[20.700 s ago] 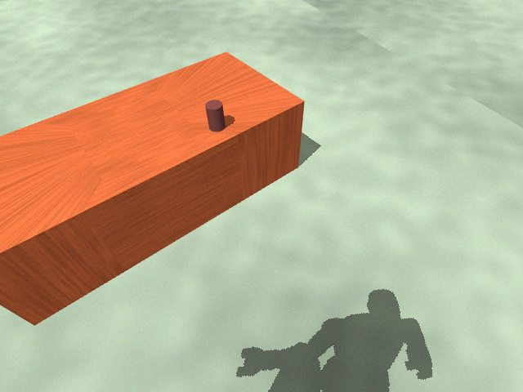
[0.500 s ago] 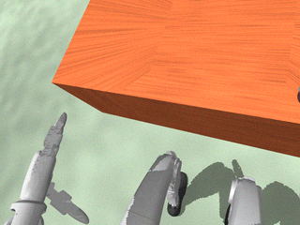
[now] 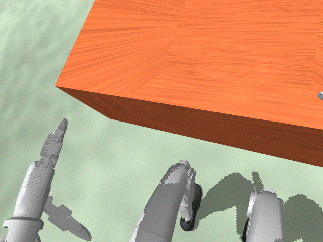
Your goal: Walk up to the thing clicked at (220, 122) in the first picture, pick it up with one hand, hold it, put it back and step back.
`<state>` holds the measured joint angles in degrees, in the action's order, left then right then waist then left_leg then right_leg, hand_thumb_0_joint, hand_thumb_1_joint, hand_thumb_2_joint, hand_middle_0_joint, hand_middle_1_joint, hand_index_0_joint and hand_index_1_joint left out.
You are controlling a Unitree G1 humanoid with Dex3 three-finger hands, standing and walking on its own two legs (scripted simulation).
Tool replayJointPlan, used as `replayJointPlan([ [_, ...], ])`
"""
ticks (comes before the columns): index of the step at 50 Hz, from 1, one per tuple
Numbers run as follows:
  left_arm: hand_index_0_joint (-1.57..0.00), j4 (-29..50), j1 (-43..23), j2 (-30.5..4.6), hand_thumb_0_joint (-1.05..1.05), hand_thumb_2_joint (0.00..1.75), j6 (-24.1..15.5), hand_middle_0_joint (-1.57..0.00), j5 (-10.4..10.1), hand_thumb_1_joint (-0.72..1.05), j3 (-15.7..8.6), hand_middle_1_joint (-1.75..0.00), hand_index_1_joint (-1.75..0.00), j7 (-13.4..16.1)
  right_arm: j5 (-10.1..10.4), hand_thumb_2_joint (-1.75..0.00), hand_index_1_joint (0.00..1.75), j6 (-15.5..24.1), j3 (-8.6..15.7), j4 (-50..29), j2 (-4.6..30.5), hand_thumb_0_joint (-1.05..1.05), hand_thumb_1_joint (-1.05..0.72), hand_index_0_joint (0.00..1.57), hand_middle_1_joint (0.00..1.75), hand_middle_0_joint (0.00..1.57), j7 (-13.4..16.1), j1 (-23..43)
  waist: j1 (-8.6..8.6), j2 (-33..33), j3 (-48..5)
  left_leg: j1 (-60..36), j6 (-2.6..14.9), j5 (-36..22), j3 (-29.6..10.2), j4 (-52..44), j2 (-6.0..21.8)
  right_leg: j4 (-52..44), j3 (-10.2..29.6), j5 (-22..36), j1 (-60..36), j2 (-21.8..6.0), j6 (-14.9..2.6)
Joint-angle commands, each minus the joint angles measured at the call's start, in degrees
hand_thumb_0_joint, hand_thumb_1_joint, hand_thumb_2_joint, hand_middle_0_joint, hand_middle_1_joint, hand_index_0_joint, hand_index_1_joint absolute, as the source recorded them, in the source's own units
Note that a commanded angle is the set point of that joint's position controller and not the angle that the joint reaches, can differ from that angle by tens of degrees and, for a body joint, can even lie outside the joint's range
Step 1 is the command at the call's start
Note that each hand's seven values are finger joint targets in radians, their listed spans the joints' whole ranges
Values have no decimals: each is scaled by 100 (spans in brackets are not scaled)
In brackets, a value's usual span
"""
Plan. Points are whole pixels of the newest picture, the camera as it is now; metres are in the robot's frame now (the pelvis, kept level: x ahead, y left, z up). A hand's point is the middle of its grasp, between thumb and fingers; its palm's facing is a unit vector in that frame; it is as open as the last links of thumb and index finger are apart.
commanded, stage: open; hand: right
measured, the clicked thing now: out of the picture +0.52 -0.24 -0.08
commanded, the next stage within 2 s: withdraw in 0.10 s
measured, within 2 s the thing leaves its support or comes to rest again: neither
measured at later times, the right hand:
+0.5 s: hand out of the picture +0.52 -0.27 -0.02, palm faces +0.32 +0.95 -0.01, open 15.0 cm
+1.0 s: hand out of the picture +0.50 -0.35 +0.10, palm faces +0.43 +0.86 -0.26, open 17.1 cm
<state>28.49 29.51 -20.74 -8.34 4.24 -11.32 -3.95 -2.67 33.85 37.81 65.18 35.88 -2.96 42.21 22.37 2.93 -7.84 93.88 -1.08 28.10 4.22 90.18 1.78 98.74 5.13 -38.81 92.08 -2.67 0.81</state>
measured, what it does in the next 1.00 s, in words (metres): rises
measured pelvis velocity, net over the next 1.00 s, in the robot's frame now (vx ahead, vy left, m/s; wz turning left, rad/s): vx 0.03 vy -0.01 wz -0.02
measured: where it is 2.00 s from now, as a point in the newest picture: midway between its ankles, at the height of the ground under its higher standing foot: (217, 233)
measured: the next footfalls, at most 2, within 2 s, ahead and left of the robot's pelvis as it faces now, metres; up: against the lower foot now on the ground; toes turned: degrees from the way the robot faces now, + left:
none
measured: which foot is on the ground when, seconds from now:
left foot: down 0.00-1.00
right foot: down 0.00-1.00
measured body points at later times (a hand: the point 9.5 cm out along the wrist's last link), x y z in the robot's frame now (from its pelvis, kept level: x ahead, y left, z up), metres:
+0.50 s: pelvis +0.00 +0.00 +0.01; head +0.20 -0.08 +0.40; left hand +0.18 +0.26 +0.14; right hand +0.50 -0.31 -0.02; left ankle +0.11 +0.14 -0.52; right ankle +0.04 -0.12 -0.52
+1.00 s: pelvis +0.03 -0.01 +0.11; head +0.17 -0.06 +0.54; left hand +0.18 +0.25 +0.12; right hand +0.47 -0.40 +0.12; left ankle +0.11 +0.14 -0.52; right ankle +0.04 -0.12 -0.52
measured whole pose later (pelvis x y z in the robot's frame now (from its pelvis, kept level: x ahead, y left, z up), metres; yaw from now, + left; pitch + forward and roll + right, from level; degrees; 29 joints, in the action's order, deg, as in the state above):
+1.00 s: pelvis +0.03 -0.01 +0.11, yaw -1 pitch +24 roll +5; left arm 5.6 26.5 -16.9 2.2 1.0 -0.9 -1.1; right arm -6.7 8.8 32.2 71.2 42.9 1.4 44.4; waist 12.5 0.8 -7.2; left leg 66.3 -1.4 22.9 3.5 65.4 0.8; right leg 73.5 2.9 -32.7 64.7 -3.5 0.4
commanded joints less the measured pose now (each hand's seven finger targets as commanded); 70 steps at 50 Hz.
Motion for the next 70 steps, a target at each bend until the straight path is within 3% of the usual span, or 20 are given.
replayJointPlan([
  [1, -6, 869, 432, -1027, 0, 5, -251, -6, -84, -55, -972, -5, -6, 162, 55, -32, 49, 322, -36, -1152, 1215, 0, 43, 63, 49, 61, -18, 1687, -161, -2198, -3181, -2267, 285, -943, -64, -782, -265, -1548, -105, 1544, -2216, 127, -31],
  [13, -5, 809, 268, -1073, 0, 4, -241, -6, -70, -53, -1039, -5, -5, 154, 28, -39, 43, 384, -48, -1238, 1184, 0, 30, 41, 43, 40, 48, 1809, -81, -2285, -3094, -2028, 297, -1002, -14, -682, -259, -1518, -53, 1781, -2417, 100, -4],
  [21, -5, 628, 562, -1054, 0, 4, -132, -6, -99, -53, -903, -5, -5, 166, 44, -20, 22, 226, 403, -1945, 2104, 0, 39, 22, 22, 22, -65, 1998, -400, -2638, -3855, -2734, 281, -1226, -124, -911, -256, -1685, -144, 2028, -2843, 143, 0],
  [26, -5, 157, 511, -909, 0, 5, -30, -6, -116, -54, -717, -5, -5, 224, 132, -6, 7, -149, 251, -2333, 2073, 0, 54, 8, 7, 7, -243, 2162, -575, -2917, -3885, -2800, 287, -1154, -101, -1207, -268, -1999, -152, 2135, -3461, 116, 48],
  [31, -5, 68, 75, -1056, 0, 5, 77, -6, -154, -55, -614, -5, -5, 362, 207, -6, 6, -515, 105, -1727, 1948, 0, 56, 6, 6, 5, -398, 2070, -558, -2160, -3346, -2975, 274, -1148, -14, -1544, -279, -2327, -57, 2061, -3374, 102, 18],
  [34, -5, -477, 116, -750, 0, 5, 148, -6, -170, -56, -264, -5, -5, 382, 352, -6, 6, -672, -241, -897, 1287, 0, 52, 6, 6, 5, -573, 1815, -479, -1541, -2302, -3009, 255, -925, -37, -1838, -274, -2536, -66, 1590, -2731, 104, -64],
  [36, -6, -343, -26, -843, 0, 7, 99, -8, -189, -58, -313, -6, -7, 445, 361, -7, 6, -677, -140, -960, 1627, 0, 43, 6, 6, 6, -586, 1974, -542, -1536, -2611, -3168, 254, -966, -95, -1898, -262, -2578, -66, 1639, -2925, 83, -75],
  [37, -7, -15, -217, -1093, 0, 6, 315, -8, -308, -57, -396, -7, -7, 457, -340, -7, 6, -1229, 168, -323, 3274, 0, 43, 6, 6, 5, -244, 1172, -1177, -1746, -3085, -3971, 272, -938, -276, -2275, -257, -3027, -173, 1825, -3536, 114, -25],
  [38, -7, 7, 89, -929, 0, 7, 461, -7, -298, -56, -246, -7, -7, 413, -223, -7, 6, -1423, -120, -599, 2683, 0, 45, 6, 6, 5, -67, 1754, -795, -1694, -2975, -4085, 240, -958, -234, -2434, -282, -3090, -184, 1775, -3552, 88, -36],
  [40, -6, -503, 574, -590, 0, 8, 601, -6, -296, -47, 10, -6, -6, 304, -241, -7, 6, -1664, -539, -615, 1984, 0, 47, 6, 6, 5, 25, 2027, -769, -1670, -2713, -4098, 230, -1106, -204, -2623, -319, -3257, -237, 1832, -3680, 141, -71],
  [44, -2, -1009, 258, -569, 0, 16, 756, -3, -331, -27, 191, -4, -4, 314, -394, -10, 6, -2009, -125, -1211, 3212, 0, 39, 6, 6, 4, 363, 2356, -1193, -2185, -3296, -4478, 241, -1575, -186, -2773, -327, -3428, -316, 2563, -4497, 123, -7],
  [48, -12, -1408, -616, -410, 0, 47, 771, -12, -362, 5, 673, -17, -18, 372, -334, -9, 6, -2192, -703, -643, 2408, 0, 49, 6, 6, 6, 566, 2470, -1235, -1771, -2454, -4376, 260, -1218, -50, -3164, -376, -3928, -264, 2257, -4582, 75, 14],
  [50, -13, -1306, -1023, -280, 0, 50, 791, -13, -354, 20, 1041, -18, -18, 400, -370, -9, 6, -2232, -616, -428, 2545, 0, 48, 6, 6, 6, 664, 2260, -1429, -1703, -2843, -4894, 241, -1418, -57, -3309, -373, -4049, -300, 2513, -4800, 65, 22],
  [51, -13, -1133, -1092, -47, 0, 53, 770, -13, -345, 26, 1296, -19, -19, 386, -349, -10, 7, -2240, -991, -345, 2000, 0, 47, 6, 7, 6, 645, 2245, -1371, -1600, -2965, -5193, 235, -1579, -74, -3375, -377, -4080, -341, 2656, -4837, 79, 24],
  [55, -15, -1518, -323, -349, 0, 62, 941, -15, -412, 41, 1046, -22, -22, 447, -227, -11, 7, -2468, -1020, -99, 1787, 0, 45, 6, 7, 6, 664, 882, -1310, -1373, -2459, -5422, 228, -2046, 63, -3647, -417, -4452, -318, 3409, -5406, 50, 75],
  [59, -16, -2118, -192, -299, 0, 70, 1061, -17, -554, 55, 869, -24, -24, 435, 30, -10, 7, -2884, -1755, -644, 706, 0, 47, 6, 7, 6, 546, -169, -1316, -1089, -1707, -5366, 233, -1940, 58, -3913, -378, -4738, -362, 3310, -5546, 73, 23],
  [61, -17, -2364, -228, -233, 0, 71, 1097, -17, -626, 57, 936, -24, -24, 432, 105, -10, 7, -3030, -1657, -1830, 976, 0, 47, 6, 7, 6, 555, -210, -1573, -1326, -1963, -5559, 254, -2093, 41, -3993, -341, -4879, -354, 3716, -5999, 66, 46],
  [62, -17, -2370, -340, -196, 0, 75, 1100, -17, -635, 64, 947, -25, -26, 432, 161, -11, 7, -3136, -1983, -1825, 453, 0, 46, 6, 7, 6, 528, -599, -1501, -1237, -1864, -5581, 250, -2061, 69, -4050, -359, -4948, -347, 3749, -6102, 57, 61],
  [65, -18, -2248, -690, -44, 0, 78, 1095, -18, -677, 69, 1121, -26, -26, 486, 268, -11, 7, -3169, -1931, -3371, 558, 0, 46, 6, 7, 6, 649, -934, -1794, -1229, -2157, -6230, 255, -2364, 47, -4167, -303, -5133, -394, 3913, -6305, 79, 69],
  [70, -18, -2665, -842, 159, 0, 81, 1151, -18, -683, 73, 1184, -27, -27, 678, 435, -9, 6, -3208, -2303, -4299, -270, 0, 49, 6, 6, 6, 864, -2323, -2001, -1216, -1565, -6749, 291, -2469, 22, -4419, -243, -5448, -513, 3971, -6448, 115, 105],
])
